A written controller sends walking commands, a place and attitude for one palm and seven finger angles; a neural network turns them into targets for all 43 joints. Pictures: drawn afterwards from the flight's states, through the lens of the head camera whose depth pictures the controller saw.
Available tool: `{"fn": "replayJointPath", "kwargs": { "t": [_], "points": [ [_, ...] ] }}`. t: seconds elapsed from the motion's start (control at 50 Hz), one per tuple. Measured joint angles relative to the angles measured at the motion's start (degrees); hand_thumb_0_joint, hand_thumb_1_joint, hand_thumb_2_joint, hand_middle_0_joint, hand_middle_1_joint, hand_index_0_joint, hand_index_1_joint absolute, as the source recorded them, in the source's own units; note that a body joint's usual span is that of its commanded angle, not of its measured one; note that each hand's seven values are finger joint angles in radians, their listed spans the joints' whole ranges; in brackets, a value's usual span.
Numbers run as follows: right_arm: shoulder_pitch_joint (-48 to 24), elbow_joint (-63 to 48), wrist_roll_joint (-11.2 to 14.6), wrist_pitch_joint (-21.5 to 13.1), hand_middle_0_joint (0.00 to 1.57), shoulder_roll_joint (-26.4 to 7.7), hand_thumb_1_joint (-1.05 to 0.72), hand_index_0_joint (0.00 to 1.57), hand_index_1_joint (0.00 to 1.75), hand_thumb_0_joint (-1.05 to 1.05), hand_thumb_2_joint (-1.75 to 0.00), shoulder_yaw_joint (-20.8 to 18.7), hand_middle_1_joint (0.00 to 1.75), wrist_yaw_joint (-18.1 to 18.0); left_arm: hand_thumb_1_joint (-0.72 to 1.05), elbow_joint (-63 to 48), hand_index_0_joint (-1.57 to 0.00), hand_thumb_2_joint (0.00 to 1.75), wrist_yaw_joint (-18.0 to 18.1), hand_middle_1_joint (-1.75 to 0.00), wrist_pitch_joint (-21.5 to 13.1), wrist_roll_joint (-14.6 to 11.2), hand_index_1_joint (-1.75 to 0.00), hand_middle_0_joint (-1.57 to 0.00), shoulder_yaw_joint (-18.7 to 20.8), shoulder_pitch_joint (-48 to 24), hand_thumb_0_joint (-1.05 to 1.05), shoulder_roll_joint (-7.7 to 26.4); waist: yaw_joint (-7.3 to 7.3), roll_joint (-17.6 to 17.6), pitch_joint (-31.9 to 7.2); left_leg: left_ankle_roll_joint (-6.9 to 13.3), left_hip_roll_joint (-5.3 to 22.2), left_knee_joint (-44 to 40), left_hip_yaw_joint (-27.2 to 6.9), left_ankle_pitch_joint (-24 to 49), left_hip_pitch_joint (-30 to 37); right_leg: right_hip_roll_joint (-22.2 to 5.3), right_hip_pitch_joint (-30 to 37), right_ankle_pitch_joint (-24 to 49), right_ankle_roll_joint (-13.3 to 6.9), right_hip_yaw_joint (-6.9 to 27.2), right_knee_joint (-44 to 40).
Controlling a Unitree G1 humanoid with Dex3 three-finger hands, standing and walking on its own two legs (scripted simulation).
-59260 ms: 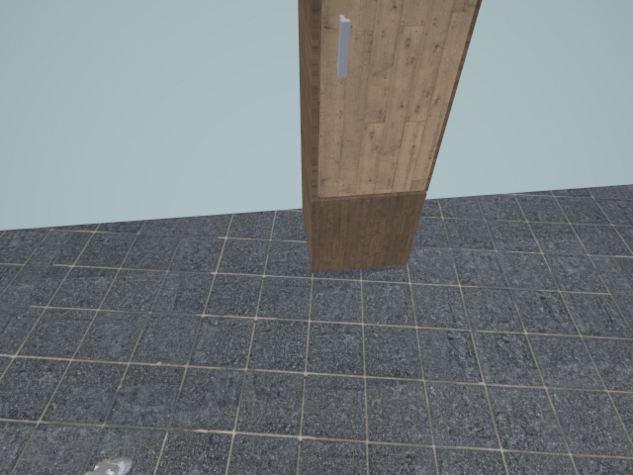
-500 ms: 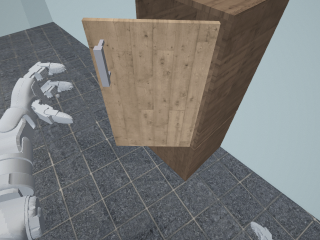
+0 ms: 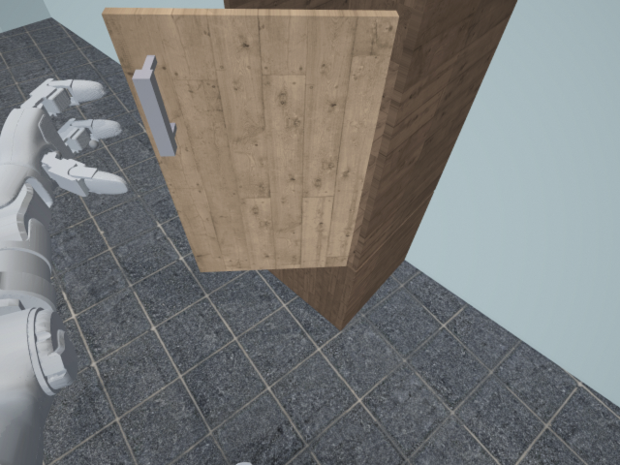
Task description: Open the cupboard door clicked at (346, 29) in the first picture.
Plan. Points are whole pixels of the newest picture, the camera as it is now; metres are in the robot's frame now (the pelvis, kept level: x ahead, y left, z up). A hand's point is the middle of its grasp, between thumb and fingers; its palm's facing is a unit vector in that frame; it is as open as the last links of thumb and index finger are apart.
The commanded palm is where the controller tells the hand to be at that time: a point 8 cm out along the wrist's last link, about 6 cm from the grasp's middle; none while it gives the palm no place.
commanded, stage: move the hooked fingers beside the handle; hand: left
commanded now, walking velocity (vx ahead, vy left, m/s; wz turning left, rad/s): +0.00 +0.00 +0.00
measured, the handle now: (159, 107) +0.55 +0.20 +0.15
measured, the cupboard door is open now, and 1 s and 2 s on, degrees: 46 46 46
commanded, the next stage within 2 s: slide the fingers in behind the handle in 1.16 s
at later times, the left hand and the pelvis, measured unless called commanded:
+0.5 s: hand (99, 130) +0.50 +0.27 +0.15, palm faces +0.07 -1.00 +0.02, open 14.0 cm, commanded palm +0.48 +0.32 +0.16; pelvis +0.02 +0.00 -0.01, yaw -2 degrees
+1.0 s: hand (88, 132) +0.49 +0.28 +0.16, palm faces +0.06 -1.00 +0.03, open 14.0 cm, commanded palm +0.48 +0.32 +0.15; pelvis +0.01 +0.01 -0.01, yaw -1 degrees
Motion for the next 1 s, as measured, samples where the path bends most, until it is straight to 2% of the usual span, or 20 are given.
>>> {"fn": "replayJointPath", "kwargs": {
  "t": [0.08, 0.16, 0.28, 0.34, 0.42, 0.58, 0.66, 0.72, 0.8, 0.9, 1.0],
  "points": [
    [0.7, 0.02, -0.1, 0.93, 0.21, -0.24, -0.91, 0.2, 0.3, 0.01, -0.9, 0.05, 0.3, 0.09, -0.5, 4.5, -0.3, 0.3, -0.37, -1.2, -0.26, 0.81, -1.2, -0.3, 1.96, -2.34, -0.01, 2.24, -1.26, -0.21, -0.3, -0.12, 0.41, 0.5, 0.28, -0.28, -1.2, 0.35, -1.43, -0.2, -0.11, 0.34, 0.64],
    [1.55, -0.43, -0.33, 1.62, 0.21, -0.32, -0.91, 0.2, 0.3, 0.01, -0.9, -0.16, 0.3, 0.21, -0.5, 6.77, -0.3, 0.3, 0.04, -1.2, -1.32, 2.8, -1.2, -0.3, 3.14, -4.08, -0.01, 4.98, -2.41, -0.35, -0.31, -0.32, 0.83, 1.3, 0.28, -0.6, -2.97, 0.75, -3.2, -0.37, -0.28, 0.42, 1.3],
    [2.96, 0.21, -0.57, 2.8, 0.21, -0.25, -0.91, 0.2, 0.3, 0.01, -0.9, -0.6, 0.3, 0.46, -0.5, 7.15, -0.3, 0.3, -1.22, -1.2, -3.24, 2.46, -1.2, -0.29, 3.32, -5.84, -0.01, 6.29, -2.68, -0.29, -0.64, -0.41, 1.17, 2.1, 0.24, -1.21, -4.5, 1.1, -4.49, -0.59, -0.36, 0.47, 1.46],
    [3.31, 0.29, -0.51, 3.54, 0.21, -0.12, -0.91, 0.2, 0.3, 0.01, -0.9, -0.48, 0.3, 0.55, -0.5, 8.72, -0.3, 0.3, -2.39, -1.2, -2.26, 2.22, -1.2, -0.29, 3.64, -6.87, -0.01, 6.88, -2.94, -0.4, -1.29, -0.37, 1.29, 2.22, 0.35, -1.53, -4.81, 1.19, -4.73, -0.7, -0.32, 0.61, 1.31],
    [3.57, -0.93, -0.71, 4.17, 0.21, -0.16, -0.91, 0.2, 0.3, 0.01, -0.9, -0.49, 0.3, 0.77, -0.5, 9.75, -0.3, 0.3, -2.4, -1.2, -0.95, 3.26, -1.2, -0.3, 4.0, -6.32, -0.01, 7.67, -3.3, -0.06, -1.77, -0.25, 1.35, 2.51, 0.64, -1.94, -5.35, 1.2, -5.26, -0.87, -0.19, 0.91, 1.35],
    [2.91, -2.33, -0.85, 5.13, 0.21, 0.67, -0.91, 0.2, 0.3, 0.01, -0.9, -0.37, 0.3, 1.39, -0.5, 6.05, -0.3, 0.3, -1.88, -1.2, -3.59, 3.25, -1.2, -0.29, 6.97, -3.08, -0.01, 7.36, -2.81, -0.57, -1.75, -0.1, 1.48, 3.38, 1.01, -2.79, -5.83, 1.25, -5.67, -1.34, -0.02, 1.32, 1.78],
    [2.59, -2.07, -0.62, 5.41, 0.21, 0.86, -0.91, 0.2, 0.3, 0.01, -0.9, -0.58, 0.3, 1.6, -0.5, 4.06, -0.3, 0.3, -2.95, -1.2, -3.66, 1.98, -1.2, -0.29, 5.32, -2.52, -0.01, 6.44, -2.1, -0.49, -2.44, -0.01, 1.34, 3.97, 0.63, -3.37, -5.6, 1.19, -4.93, -1.68, 0.05, 0.95, 1.64],
    [2.12, -2.19, -0.39, 5.62, 0.21, 0.79, -0.91, 0.2, 0.3, 0.01, -0.9, -0.47, 0.3, 1.59, -0.5, 4.87, -0.3, 0.3, -4.06, -1.2, -1.63, 1.05, -1.2, -0.29, 3.88, -2.72, -0.01, 5.86, -1.64, -0.38, -2.95, 0.18, 1.09, 4.03, 0.5, -3.55, -5.19, 0.98, -4.35, -1.83, 0.21, 0.79, 1.49],
    [1.1, -3.09, -0.46, 5.37, 0.21, 0.66, -0.91, 0.2, 0.3, 0.01, -0.9, -0.32, 0.3, 1.5, -0.5, 5.66, -0.3, 0.3, -3.53, -1.2, 0.31, 1.38, -1.2, -0.29, 2.8, -2.76, -0.01, 5.11, -1.44, -0.21, -2.67, 0.38, 0.72, 4.09, 0.36, -3.4, -5.13, 0.65, -4.22, -1.87, 0.41, 0.59, 1.67],
    [-0.16, -3.56, -0.76, 4.8, 0.21, 0.8, -0.91, 0.2, 0.3, 0.01, -0.9, -0.05, 0.3, 1.59, -0.5, 4.13, -0.3, 0.3, -1.33, -1.2, -2.21, 1.8, -1.2, -0.29, 3.59, -2.5, -0.01, 3.94, -1.42, -0.39, -1.96, 0.43, 0.64, 4.49, 0.3, -3.16, -5.61, 0.57, -4.78, -1.81, 0.5, 0.52, 2.34],
    [-0.46, -2.92, -0.66, 4.5, 0.21, 0.98, -0.91, 0.2, 0.3, 0.0, -0.9, 0.42, 0.3, 1.38, -0.5, 6.6, -0.3, 0.3, -1.09, -1.2, -2.77, 2.46, -1.2, -0.29, 2.85, -5.76, -0.01, 5.07, -2.09, -0.72, -1.72, 0.38, 0.62, 5.11, -0.24, -2.98, -6.66, 0.65, -5.65, -1.81, 0.43, 0.01, 2.96]
  ]
}}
